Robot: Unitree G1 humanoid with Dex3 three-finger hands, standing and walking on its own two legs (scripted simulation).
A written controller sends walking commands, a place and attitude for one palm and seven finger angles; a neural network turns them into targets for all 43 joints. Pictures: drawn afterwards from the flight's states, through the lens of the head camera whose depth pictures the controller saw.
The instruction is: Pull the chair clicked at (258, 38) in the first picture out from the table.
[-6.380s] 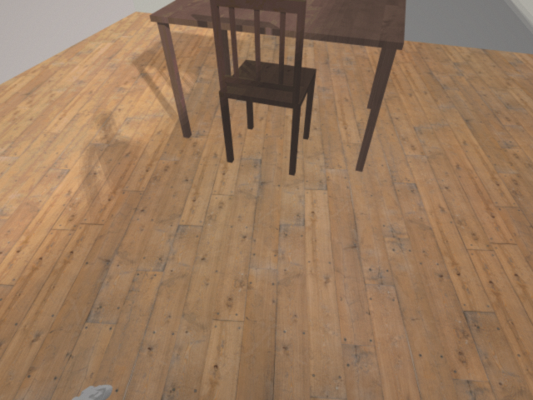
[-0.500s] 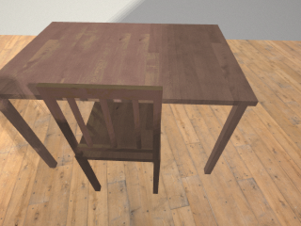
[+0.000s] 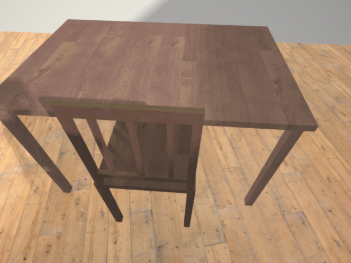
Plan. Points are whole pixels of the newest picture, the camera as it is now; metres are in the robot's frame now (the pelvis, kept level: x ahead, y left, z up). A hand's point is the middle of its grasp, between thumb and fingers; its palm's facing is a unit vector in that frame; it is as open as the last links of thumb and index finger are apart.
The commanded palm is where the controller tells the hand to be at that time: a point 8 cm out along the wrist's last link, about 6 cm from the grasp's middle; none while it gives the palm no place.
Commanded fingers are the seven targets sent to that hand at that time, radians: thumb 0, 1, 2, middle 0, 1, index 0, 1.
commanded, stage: come to a stop and stand still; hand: left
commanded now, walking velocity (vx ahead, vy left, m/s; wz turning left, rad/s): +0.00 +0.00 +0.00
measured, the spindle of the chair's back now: (136, 151) +0.46 +0.16 -0.08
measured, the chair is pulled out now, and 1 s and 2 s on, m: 0.00 0.00 0.00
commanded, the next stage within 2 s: look again from close up in 0.50 s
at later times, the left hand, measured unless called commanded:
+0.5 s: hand out of the picture +0.04 +0.16 -0.17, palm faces +0.01 -0.98 -0.20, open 7.3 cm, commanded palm none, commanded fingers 0.00 0.90 0.90 -0.20 -0.30 -0.20 -0.30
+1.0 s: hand out of the picture +0.01 +0.14 -0.17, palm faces +0.03 -0.98 -0.17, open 7.3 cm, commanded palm none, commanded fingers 0.00 0.90 0.90 -0.20 -0.30 -0.20 -0.30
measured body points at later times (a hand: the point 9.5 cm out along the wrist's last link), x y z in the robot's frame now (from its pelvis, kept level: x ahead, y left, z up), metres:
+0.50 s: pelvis +0.03 -0.01 +0.00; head +0.04 -0.01 +0.45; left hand +0.04 +0.21 -0.16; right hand +0.03 -0.23 -0.16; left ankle +0.01 +0.06 -0.74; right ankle +0.01 -0.14 -0.74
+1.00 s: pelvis +0.03 -0.02 +0.00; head +0.04 -0.02 +0.45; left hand +0.01 +0.19 -0.16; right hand +0.03 -0.24 -0.16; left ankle +0.01 +0.06 -0.74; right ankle +0.01 -0.14 -0.74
